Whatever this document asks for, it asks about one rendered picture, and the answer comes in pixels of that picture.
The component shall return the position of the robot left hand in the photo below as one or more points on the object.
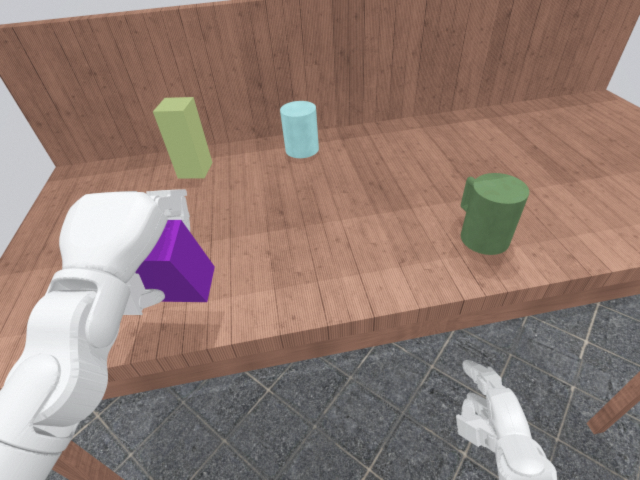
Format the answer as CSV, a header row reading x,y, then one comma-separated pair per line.
x,y
116,231

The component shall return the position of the sponge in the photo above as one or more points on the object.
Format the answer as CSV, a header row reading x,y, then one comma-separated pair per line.
x,y
178,266

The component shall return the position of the robot right hand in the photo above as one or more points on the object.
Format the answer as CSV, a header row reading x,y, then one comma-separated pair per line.
x,y
499,415

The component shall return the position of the robot right forearm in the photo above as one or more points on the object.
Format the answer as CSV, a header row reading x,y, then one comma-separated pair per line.
x,y
519,457

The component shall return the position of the table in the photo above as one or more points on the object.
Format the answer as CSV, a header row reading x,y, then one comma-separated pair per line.
x,y
360,244

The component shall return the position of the robot left forearm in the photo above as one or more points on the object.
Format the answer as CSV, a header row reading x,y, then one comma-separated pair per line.
x,y
61,376

